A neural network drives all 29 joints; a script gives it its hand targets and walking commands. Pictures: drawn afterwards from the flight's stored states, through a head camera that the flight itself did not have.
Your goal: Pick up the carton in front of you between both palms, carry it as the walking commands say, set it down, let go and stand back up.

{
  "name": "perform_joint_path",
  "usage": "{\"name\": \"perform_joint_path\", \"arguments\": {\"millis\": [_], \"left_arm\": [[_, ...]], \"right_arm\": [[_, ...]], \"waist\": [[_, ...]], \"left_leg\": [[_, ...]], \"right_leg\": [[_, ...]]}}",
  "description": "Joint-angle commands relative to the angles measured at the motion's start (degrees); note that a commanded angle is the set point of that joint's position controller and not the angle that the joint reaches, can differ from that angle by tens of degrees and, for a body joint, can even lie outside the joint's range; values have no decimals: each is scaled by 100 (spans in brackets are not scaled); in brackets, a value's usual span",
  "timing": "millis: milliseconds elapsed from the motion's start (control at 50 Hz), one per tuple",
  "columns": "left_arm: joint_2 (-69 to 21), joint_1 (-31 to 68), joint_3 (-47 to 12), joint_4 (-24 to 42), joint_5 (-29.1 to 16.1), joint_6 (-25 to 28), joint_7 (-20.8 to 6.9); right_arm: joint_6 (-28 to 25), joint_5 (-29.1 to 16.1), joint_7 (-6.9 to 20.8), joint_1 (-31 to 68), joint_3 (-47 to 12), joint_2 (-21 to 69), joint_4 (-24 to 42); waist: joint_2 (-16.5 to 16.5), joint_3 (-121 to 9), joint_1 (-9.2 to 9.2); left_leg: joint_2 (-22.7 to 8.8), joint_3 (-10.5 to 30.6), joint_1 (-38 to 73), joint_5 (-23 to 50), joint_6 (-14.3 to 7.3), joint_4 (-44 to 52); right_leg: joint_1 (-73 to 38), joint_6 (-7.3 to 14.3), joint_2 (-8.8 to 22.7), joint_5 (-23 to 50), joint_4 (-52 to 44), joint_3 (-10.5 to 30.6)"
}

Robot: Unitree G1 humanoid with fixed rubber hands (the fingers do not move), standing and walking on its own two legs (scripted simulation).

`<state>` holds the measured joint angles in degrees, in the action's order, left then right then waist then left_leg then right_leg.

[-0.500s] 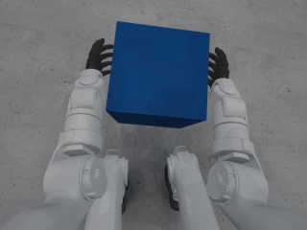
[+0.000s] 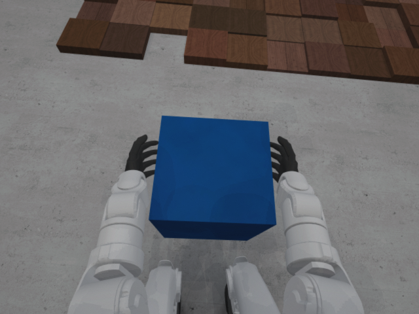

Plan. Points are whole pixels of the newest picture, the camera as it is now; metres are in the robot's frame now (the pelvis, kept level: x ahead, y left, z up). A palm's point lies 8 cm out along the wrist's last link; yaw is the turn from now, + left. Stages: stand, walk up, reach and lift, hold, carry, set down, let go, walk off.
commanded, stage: reach and lift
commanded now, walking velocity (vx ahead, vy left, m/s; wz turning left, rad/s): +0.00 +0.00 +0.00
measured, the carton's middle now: (210, 186) +0.39 -0.02 -0.10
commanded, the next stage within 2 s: hold in 1.64 s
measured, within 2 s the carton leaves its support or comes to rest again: neither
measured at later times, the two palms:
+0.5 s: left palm (102, 163) +0.35 +0.14 +0.12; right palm (318, 156) +0.35 -0.16 +0.12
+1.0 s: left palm (86, 158) +0.33 +0.14 +0.16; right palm (334, 149) +0.34 -0.16 +0.17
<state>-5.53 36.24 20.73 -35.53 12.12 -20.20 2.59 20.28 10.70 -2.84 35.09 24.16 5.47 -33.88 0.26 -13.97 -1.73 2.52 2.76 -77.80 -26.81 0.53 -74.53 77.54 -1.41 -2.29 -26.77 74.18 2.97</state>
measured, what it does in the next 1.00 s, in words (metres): rises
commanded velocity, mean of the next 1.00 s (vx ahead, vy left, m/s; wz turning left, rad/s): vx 0.00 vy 0.00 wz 0.00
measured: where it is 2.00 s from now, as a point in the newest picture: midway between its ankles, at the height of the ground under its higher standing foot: outside the picture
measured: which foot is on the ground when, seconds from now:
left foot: down 0.00-1.00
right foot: down 0.00-1.00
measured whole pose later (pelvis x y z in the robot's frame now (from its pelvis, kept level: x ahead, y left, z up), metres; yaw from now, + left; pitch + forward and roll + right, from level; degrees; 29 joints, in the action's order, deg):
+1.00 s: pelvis +0.03 +0.00 +0.14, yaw +0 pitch -5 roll +0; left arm -10.1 20.1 18.8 -21.9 17.9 -34.6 -1.4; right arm 34.1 17.8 0.7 21.2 20.1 10.0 -23.1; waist -0.3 2.2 0.1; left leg 1.2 3.6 -10.6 -12.4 0.3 -27.6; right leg 10.7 -0.2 -1.2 -12.5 27.8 3.5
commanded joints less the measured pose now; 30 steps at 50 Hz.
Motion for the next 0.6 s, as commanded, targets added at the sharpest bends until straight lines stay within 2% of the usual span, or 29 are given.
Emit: {"name": "perform_joint_path", "arguments": {"millis": [0,220,420,520,580], "left_arm": [[-6071,2973,-3172,-108,-805,112,-1342],[-6085,1913,-3548,378,-816,14,-1389],[-6026,1072,-3773,876,-870,-495,-1474],[-5974,840,-3898,1242,-922,-872,-1526],[-5898,751,-3797,1347,-910,-1123,-1557]], "right_arm": [[-14,-779,1504,3004,-3434,6096,-288],[59,-713,1491,1873,-3769,6128,27],[535,-720,1539,1066,-4015,6102,507],[906,-780,1584,850,-4165,6058,892],[1148,-761,1611,785,-4082,5980,999]], "waist": [[5,-3480,-6],[26,-2515,43],[-48,-1441,138],[-82,-867,181],[-95,-350,214]], "left_leg": [[655,-43,2747,1233,-61,1315],[514,153,4404,1885,-80,2674],[377,217,6025,2602,-91,3970],[311,194,6656,2643,-70,4550],[273,181,6881,2383,-79,4865]], "right_leg": [[-2567,75,-667,1294,-1277,-174],[-4311,158,-528,1961,-2595,89],[-5870,165,-357,2667,-3897,178],[-6516,151,-286,2714,-4494,181],[-6704,153,-259,2430,-4821,175]]}}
